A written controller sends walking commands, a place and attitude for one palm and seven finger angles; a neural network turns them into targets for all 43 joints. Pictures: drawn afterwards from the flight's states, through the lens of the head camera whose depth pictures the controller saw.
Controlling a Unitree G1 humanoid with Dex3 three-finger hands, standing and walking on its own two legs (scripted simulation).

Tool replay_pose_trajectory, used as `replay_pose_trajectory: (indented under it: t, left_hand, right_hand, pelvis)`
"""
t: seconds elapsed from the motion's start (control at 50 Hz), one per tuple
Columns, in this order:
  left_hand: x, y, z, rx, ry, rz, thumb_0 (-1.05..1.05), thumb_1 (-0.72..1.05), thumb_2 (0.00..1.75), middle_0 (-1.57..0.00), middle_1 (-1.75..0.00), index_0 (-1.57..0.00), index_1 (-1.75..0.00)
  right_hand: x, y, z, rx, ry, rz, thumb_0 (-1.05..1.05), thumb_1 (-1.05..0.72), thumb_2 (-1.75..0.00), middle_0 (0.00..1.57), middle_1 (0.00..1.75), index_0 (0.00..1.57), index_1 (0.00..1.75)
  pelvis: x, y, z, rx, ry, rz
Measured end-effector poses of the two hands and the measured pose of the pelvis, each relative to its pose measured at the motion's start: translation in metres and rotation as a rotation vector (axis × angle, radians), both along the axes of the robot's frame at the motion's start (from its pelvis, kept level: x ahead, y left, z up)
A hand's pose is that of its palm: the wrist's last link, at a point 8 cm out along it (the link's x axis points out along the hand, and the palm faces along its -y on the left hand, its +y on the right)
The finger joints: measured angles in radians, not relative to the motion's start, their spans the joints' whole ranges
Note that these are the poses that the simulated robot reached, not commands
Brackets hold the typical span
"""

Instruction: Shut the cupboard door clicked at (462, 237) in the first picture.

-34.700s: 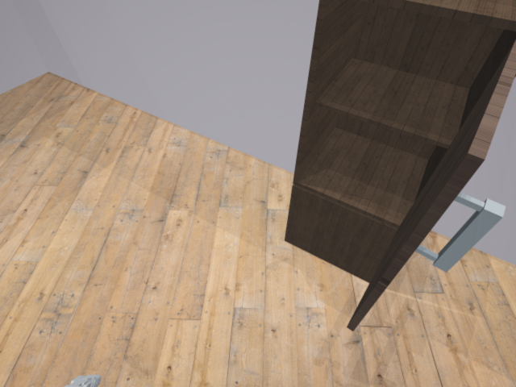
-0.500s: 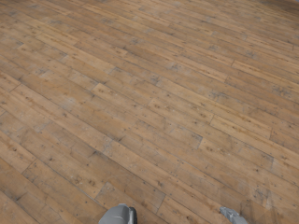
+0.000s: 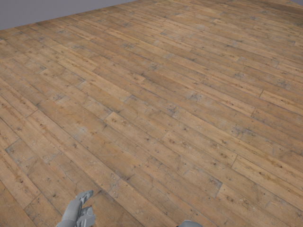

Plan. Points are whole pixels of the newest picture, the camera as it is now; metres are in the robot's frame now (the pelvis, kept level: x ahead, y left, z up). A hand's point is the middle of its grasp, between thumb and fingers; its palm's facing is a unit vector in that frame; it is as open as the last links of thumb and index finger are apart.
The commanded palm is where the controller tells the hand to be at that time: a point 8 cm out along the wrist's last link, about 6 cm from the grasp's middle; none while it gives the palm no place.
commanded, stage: walk to a spot facing it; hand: left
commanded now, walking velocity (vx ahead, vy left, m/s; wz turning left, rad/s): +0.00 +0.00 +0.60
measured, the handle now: out of the picture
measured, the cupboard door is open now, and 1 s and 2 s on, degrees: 51 51 51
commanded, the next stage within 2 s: turn to face it in 0.24 s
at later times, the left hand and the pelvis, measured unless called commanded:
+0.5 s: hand out of the picture +0.08 +0.24 -0.18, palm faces +0.32 -0.91 -0.26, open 7.3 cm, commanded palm none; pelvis +0.13 +0.03 +0.00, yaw +15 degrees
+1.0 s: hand (84, 207) +0.21 +0.22 -0.16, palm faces +0.07 -0.97 -0.21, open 7.4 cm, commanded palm none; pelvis +0.17 +0.03 +0.01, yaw +0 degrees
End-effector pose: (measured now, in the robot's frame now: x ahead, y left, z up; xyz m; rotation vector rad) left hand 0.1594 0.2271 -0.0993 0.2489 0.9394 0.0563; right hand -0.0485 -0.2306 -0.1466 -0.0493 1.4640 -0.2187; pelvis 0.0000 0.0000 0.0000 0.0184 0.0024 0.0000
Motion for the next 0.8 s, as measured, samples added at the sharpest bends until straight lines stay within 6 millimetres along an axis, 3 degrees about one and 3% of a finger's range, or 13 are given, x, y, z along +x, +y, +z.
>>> replay_pose_trajectory:
  t: [0.06,0.14,0.2,0.28,0.36,0.42,0.5,0.62,0.7,0.8]
  left_hand:
    - [-0.007,-0.007,0.000,-0.011,0.040,0.076,0.00,0.91,0.90,-0.20,-0.30,-0.20,-0.30]
    - [-0.034,-0.011,-0.007,-0.032,0.148,0.184,0.00,0.91,0.90,-0.20,-0.30,-0.20,-0.30]
    - [-0.053,0.002,-0.010,-0.019,0.201,0.291,-0.01,0.94,0.90,-0.20,-0.30,-0.20,-0.30]
    - [-0.081,0.019,-0.021,-0.019,0.296,0.376,-0.01,0.94,0.90,-0.20,-0.30,-0.20,-0.30]
    - [-0.104,0.037,-0.040,-0.037,0.374,0.448,0.00,0.93,0.90,-0.20,-0.30,-0.20,-0.30]
    - [-0.109,0.050,-0.051,-0.032,0.419,0.486,0.00,0.92,0.90,-0.20,-0.30,-0.20,-0.30]
    - [-0.096,0.055,-0.043,-0.033,0.417,0.501,0.01,0.92,0.90,-0.20,-0.30,-0.20,-0.30]
    - [-0.063,0.039,-0.029,-0.066,0.398,0.452,0.01,0.92,0.90,-0.19,-0.30,-0.20,-0.30]
    - [-0.040,0.025,-0.030,-0.066,0.388,0.406,0.01,0.91,0.90,-0.20,-0.30,-0.20,-0.30]
    - [-0.015,0.012,-0.029,-0.052,0.387,0.353,0.01,0.91,0.90,-0.20,-0.30,-0.20,-0.30]
  right_hand:
    - [0.042,-0.018,0.007,-0.016,-0.002,0.055,0.01,-0.91,-0.89,0.20,0.30,0.20,0.30]
    - [0.117,-0.031,0.019,-0.037,-0.066,0.141,0.01,-0.91,-0.89,0.20,0.30,0.20,0.29]
    - [0.177,-0.031,0.026,-0.050,-0.125,0.227,0.00,-0.92,-0.90,0.20,0.30,0.20,0.29]
    - [0.256,-0.013,0.032,-0.058,-0.213,0.348,0.00,-0.92,-0.90,0.20,0.30,0.20,0.29]
    - [0.330,0.019,0.033,-0.072,-0.325,0.466,0.00,-0.92,-0.90,0.20,0.30,0.20,0.29]
    - [0.366,0.041,0.034,-0.085,-0.402,0.524,0.00,-0.92,-0.90,0.20,0.30,0.20,0.29]
    - [0.385,0.062,0.043,-0.078,-0.436,0.541,0.00,-0.91,-0.89,0.20,0.30,0.20,0.29]
    - [0.382,0.079,0.039,0.000,-0.417,0.480,0.00,-0.91,-0.89,0.20,0.30,0.20,0.30]
    - [0.371,0.066,0.022,0.037,-0.373,0.395,0.00,-0.91,-0.89,0.21,0.30,0.21,0.30]
    - [0.348,0.033,0.007,0.009,-0.284,0.287,0.00,-0.91,-0.89,0.21,0.30,0.20,0.30]
  pelvis:
    - [0.020,-0.007,0.007,-0.002,-0.004,0.052]
    - [0.046,-0.013,0.016,0.000,0.010,0.118]
    - [0.064,-0.013,0.018,-0.004,0.016,0.168]
    - [0.085,-0.006,0.014,-0.013,0.013,0.225]
    - [0.106,0.012,-0.001,-0.025,0.003,0.261]
    - [0.116,0.022,-0.009,-0.027,0.003,0.275]
    - [0.127,0.027,0.000,-0.023,-0.003,0.266]
    - [0.145,0.026,0.011,-0.026,-0.016,0.214]
    - [0.156,0.017,0.005,-0.013,-0.018,0.161]
    - [0.165,0.011,0.001,-0.013,0.001,0.111]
